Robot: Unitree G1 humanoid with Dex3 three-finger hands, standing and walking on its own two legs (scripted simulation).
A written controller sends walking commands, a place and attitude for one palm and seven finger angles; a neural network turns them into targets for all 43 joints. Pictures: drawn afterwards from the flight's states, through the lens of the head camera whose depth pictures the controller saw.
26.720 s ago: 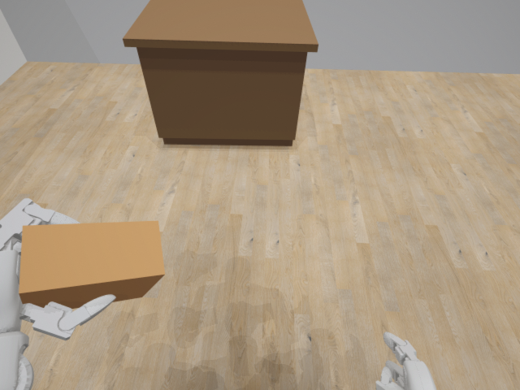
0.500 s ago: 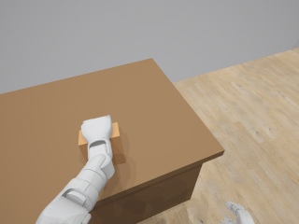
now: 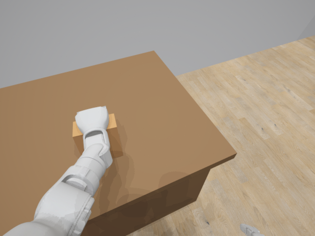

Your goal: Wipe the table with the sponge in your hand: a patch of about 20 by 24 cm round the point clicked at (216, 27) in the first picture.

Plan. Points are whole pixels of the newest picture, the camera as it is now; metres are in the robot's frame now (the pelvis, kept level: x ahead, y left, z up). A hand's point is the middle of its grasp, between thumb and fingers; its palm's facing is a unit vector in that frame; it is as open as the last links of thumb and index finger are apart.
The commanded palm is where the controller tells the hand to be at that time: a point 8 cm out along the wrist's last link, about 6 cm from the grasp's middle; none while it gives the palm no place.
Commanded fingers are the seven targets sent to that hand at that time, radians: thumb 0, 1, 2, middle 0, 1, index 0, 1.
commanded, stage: wipe forward along the third lane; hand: left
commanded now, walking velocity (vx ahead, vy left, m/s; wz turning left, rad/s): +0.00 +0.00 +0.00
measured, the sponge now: (100, 144) +0.39 +0.20 -0.04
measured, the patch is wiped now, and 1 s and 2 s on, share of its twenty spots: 0.90 1.00 1.00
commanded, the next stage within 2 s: wipe back along the third lane in 0.56 s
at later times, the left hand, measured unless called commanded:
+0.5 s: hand (94, 118) +0.45 +0.22 +0.02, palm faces -0.10 +0.00 -1.00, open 10.6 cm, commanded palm +0.44 +0.21 +0.05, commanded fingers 0.00 0.10 1.30 -1.20 -1.60 -1.20 -1.60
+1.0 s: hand (94, 118) +0.46 +0.22 +0.02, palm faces -0.06 +0.00 -1.00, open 10.6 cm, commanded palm +0.41 +0.20 +0.05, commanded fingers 0.00 0.10 1.30 -1.20 -1.60 -1.20 -1.60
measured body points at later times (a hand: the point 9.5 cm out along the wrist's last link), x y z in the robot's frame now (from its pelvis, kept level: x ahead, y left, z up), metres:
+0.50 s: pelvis +0.00 +0.02 -0.01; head +0.07 +0.02 +0.44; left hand +0.45 +0.22 +0.07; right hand +0.09 -0.24 -0.14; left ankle +0.03 +0.12 -0.72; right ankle +0.01 -0.10 -0.72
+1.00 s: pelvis +0.02 +0.02 +0.00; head +0.07 +0.03 +0.45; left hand +0.45 +0.22 +0.07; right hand +0.10 -0.23 -0.14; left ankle +0.03 +0.12 -0.72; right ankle +0.01 -0.10 -0.72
